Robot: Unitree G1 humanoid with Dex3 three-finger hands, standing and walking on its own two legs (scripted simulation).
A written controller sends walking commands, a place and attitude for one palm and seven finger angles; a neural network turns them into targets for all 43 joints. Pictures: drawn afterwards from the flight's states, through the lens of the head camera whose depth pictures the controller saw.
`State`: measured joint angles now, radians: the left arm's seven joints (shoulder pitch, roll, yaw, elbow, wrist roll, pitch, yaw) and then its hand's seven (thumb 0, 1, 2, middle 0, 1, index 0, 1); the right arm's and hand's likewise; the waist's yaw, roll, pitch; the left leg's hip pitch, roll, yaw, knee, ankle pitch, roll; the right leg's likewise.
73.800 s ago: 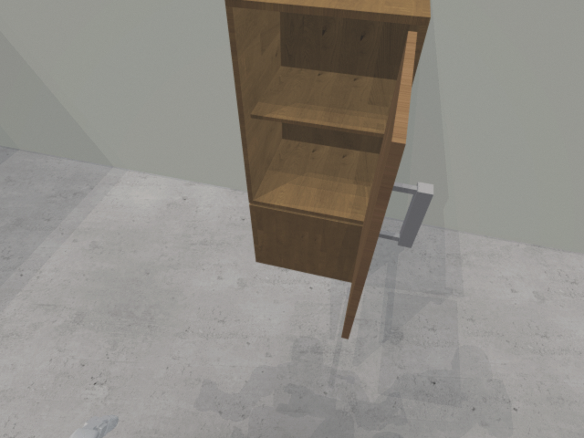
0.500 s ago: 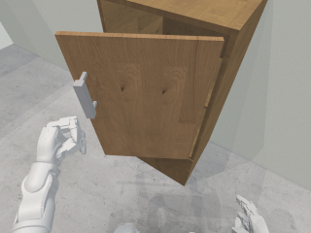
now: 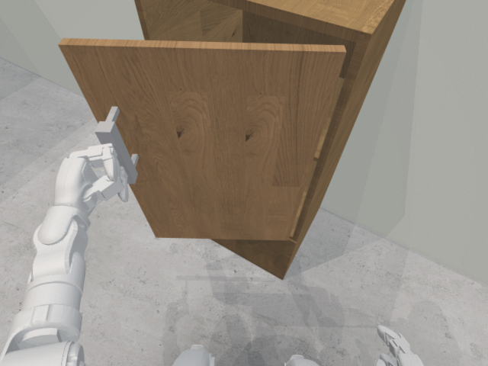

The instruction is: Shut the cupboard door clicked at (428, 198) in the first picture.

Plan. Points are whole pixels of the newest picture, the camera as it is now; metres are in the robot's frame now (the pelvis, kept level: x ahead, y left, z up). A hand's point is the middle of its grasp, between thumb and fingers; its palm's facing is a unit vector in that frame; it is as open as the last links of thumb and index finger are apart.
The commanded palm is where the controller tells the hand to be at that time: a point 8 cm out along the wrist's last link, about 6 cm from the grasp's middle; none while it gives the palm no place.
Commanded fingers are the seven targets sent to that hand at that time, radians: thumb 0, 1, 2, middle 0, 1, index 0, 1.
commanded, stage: bring the fist close to the handle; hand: left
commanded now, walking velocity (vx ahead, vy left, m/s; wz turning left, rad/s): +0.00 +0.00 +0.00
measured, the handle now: (122, 146) +0.46 +0.24 +0.09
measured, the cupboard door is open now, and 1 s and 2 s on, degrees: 29 20 8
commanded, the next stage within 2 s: push the door shut along its arc in 0.36 s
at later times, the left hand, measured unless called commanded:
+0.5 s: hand (121, 179) +0.38 +0.21 +0.09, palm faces +0.02 -1.00 -0.02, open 3.1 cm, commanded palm +0.35 +0.26 +0.09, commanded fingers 0.00 0.90 0.90 -1.30 -1.50 -1.30 -1.50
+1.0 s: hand (138, 151) +0.44 +0.20 +0.09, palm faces -0.11 -0.99 -0.01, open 3.2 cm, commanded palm +0.43 +0.25 +0.09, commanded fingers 0.00 0.90 0.90 -1.30 -1.50 -1.30 -1.50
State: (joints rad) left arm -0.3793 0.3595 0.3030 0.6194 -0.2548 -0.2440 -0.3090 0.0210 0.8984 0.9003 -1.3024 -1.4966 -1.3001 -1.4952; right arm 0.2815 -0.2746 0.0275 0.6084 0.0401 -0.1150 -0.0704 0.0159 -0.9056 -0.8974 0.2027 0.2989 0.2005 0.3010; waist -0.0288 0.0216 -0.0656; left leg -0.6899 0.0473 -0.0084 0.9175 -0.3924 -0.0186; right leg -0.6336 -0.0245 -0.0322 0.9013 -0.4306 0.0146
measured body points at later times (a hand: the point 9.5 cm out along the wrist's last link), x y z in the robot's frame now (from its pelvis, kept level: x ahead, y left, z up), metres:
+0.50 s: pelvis +0.00 +0.00 +0.00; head +0.05 +0.00 +0.45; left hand +0.37 +0.27 +0.09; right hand +0.13 -0.25 -0.10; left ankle +0.04 +0.13 -0.69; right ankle +0.01 -0.13 -0.69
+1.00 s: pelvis +0.00 +0.00 -0.01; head +0.07 +0.01 +0.43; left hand +0.44 +0.26 +0.10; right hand +0.07 -0.27 -0.12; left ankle +0.04 +0.13 -0.69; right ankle +0.01 -0.13 -0.69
